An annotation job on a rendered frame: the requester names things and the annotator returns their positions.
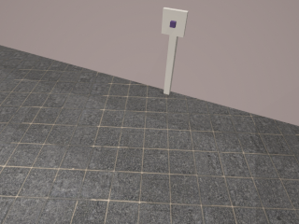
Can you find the button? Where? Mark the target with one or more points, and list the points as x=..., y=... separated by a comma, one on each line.
x=173, y=24

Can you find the panel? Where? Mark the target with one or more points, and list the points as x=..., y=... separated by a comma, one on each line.
x=180, y=17

